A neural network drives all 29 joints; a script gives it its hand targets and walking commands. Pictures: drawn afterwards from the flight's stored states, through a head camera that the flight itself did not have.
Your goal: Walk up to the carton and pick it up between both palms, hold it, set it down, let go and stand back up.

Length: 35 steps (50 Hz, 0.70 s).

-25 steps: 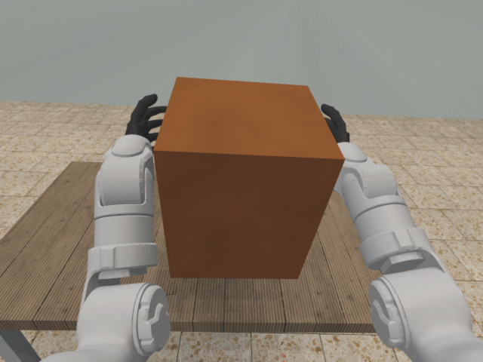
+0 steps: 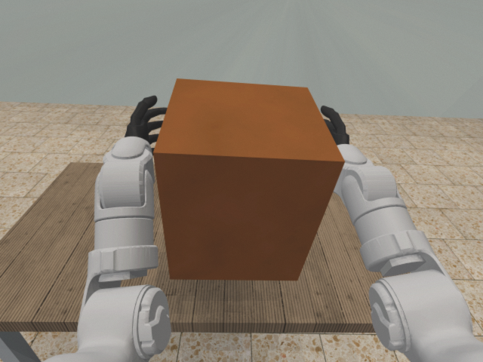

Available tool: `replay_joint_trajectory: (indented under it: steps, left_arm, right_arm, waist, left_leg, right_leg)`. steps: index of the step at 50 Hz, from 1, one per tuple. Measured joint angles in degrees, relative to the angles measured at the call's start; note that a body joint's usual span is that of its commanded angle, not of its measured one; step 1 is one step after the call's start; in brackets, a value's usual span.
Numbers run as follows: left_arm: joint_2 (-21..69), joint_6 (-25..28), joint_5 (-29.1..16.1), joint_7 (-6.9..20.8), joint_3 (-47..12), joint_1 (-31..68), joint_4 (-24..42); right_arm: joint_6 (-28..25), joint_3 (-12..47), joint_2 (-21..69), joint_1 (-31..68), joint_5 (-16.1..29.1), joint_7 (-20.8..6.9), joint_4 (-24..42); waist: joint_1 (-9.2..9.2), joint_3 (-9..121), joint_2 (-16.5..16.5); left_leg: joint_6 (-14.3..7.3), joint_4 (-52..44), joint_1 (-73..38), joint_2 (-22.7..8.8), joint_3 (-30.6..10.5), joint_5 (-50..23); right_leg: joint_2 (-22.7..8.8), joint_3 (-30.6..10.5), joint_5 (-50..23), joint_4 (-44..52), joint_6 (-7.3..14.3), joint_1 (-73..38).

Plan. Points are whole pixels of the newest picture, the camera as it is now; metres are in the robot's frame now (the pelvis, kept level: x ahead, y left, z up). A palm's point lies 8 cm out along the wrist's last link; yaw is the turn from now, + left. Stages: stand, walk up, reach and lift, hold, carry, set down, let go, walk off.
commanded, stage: hold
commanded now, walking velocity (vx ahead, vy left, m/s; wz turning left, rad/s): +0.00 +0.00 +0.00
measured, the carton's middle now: (239, 182) +0.36 +0.01 +0.20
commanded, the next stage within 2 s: none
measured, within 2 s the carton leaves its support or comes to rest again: neither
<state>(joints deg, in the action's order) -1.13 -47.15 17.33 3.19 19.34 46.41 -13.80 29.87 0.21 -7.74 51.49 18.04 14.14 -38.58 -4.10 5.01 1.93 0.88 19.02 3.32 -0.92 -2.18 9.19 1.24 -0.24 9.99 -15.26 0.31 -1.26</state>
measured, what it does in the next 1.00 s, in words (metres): stands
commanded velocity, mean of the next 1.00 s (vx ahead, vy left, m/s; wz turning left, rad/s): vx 0.00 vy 0.00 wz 0.00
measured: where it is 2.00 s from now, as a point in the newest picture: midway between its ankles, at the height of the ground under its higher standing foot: outside the picture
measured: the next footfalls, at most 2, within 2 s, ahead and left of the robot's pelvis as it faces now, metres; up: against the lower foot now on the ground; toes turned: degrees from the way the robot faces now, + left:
none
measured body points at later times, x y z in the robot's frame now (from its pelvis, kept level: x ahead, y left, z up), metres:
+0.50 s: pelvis +0.00 +0.00 +0.00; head -0.08 +0.02 +0.44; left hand +0.38 +0.16 +0.27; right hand +0.38 -0.15 +0.25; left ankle +0.02 +0.13 -0.75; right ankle -0.01 -0.12 -0.75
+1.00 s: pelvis +0.00 +0.00 +0.00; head -0.08 +0.02 +0.44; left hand +0.38 +0.16 +0.27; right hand +0.38 -0.15 +0.25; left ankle +0.02 +0.13 -0.75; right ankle -0.01 -0.12 -0.75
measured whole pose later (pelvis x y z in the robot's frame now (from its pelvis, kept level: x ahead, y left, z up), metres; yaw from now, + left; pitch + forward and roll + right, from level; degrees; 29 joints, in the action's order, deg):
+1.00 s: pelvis +0.00 +0.00 +0.00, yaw +0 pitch -7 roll -1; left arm -1.1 -47.4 17.4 3.2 19.0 45.9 -12.8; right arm 30.0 0.5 -7.9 51.0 18.4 14.2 -37.6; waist -4.1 4.9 1.9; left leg 0.9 19.2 3.2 -1.0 -2.1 9.3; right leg 1.3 -0.2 10.0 -15.1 0.4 -1.5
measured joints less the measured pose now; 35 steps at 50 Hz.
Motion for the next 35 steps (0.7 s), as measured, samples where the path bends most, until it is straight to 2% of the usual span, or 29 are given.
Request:
replay_joint_trajectory:
  steps: [35]
  left_arm:
    - [-0.1,-0.1,0.1,0.0,-0.3,-0.2,0.5]
  right_arm:
    - [-0.1,0.1,0.0,-0.2,0.2,0.1,0.4]
  waist:
    - [0.05,0.0,0.0]
  left_leg:
    - [-0.1,0.1,0.2,0.0,0.1,0.1]
  right_leg:
    - [0.0,0.0,0.0,0.1,0.0,0.0]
